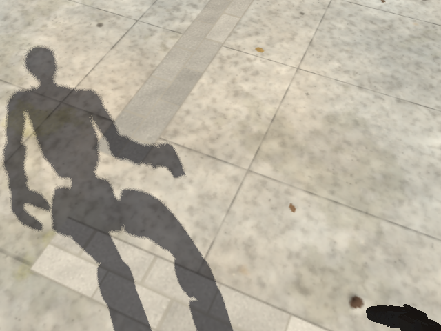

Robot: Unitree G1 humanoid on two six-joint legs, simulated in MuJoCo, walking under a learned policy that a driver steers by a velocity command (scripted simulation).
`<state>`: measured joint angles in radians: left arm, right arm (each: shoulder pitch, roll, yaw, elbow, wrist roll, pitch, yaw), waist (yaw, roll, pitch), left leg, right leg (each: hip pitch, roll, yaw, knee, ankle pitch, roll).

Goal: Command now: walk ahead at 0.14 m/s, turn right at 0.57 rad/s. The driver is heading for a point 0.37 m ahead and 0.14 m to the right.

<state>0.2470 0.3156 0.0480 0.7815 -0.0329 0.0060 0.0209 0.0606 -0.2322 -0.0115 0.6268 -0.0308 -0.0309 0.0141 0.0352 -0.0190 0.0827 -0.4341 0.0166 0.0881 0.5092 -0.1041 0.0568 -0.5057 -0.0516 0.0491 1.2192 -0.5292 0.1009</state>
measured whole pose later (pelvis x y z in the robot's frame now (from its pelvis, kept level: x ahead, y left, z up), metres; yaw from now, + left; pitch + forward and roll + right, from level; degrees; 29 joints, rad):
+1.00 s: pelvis +0.09 -0.06 +0.01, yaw -18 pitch +3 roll -1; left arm 0.11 0.28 0.08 0.61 -0.01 0.00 0.02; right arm 0.19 -0.31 -0.10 0.73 0.04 0.04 -0.03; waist -0.03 0.02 0.05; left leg -0.34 -0.06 -0.25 0.49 -0.19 -0.03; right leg -0.30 0.11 0.10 0.63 -0.43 0.04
